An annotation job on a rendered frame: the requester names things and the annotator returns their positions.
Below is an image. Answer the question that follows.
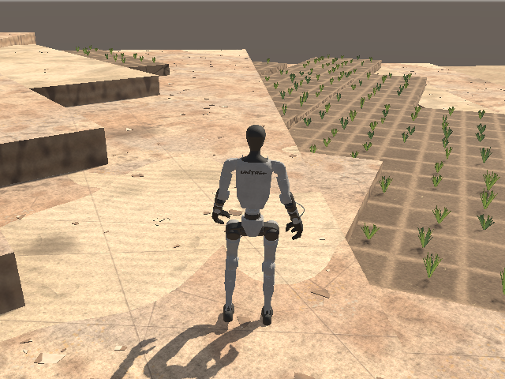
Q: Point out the left robot upper arm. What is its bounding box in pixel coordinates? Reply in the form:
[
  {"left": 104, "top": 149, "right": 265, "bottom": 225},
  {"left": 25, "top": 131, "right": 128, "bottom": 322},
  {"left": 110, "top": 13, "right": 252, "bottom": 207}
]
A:
[{"left": 217, "top": 158, "right": 238, "bottom": 201}]

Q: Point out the left robot foot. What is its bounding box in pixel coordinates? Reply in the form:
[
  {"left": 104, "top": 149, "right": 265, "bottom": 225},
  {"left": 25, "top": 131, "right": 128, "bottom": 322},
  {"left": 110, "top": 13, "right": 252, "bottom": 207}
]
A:
[{"left": 223, "top": 303, "right": 234, "bottom": 322}]

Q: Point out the right robot upper arm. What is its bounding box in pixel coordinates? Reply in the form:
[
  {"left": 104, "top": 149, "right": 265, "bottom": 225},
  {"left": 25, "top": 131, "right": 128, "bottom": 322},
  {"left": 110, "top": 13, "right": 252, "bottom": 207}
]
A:
[{"left": 271, "top": 160, "right": 292, "bottom": 204}]

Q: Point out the robot left hand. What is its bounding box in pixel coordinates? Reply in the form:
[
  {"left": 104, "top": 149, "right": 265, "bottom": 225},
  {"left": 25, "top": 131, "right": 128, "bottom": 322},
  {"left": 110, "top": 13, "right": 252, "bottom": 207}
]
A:
[{"left": 212, "top": 210, "right": 230, "bottom": 224}]

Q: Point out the left robot forearm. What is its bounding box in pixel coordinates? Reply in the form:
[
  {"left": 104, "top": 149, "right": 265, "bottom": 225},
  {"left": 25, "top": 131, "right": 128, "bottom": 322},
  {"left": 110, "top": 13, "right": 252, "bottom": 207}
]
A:
[{"left": 213, "top": 188, "right": 226, "bottom": 214}]

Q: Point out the robot right hand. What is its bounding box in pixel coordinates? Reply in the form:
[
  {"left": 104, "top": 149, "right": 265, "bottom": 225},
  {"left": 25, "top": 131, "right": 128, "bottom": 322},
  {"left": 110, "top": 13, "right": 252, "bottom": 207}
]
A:
[{"left": 286, "top": 221, "right": 303, "bottom": 240}]

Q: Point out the right robot forearm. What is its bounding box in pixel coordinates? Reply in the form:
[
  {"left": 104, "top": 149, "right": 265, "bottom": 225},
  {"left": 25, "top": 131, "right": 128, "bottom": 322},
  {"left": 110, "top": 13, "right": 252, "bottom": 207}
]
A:
[{"left": 284, "top": 192, "right": 301, "bottom": 224}]

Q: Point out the robot left shin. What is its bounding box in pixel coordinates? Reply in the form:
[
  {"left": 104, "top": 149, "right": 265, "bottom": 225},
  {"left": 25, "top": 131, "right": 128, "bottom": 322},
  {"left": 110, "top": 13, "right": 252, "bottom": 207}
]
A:
[{"left": 224, "top": 256, "right": 236, "bottom": 312}]

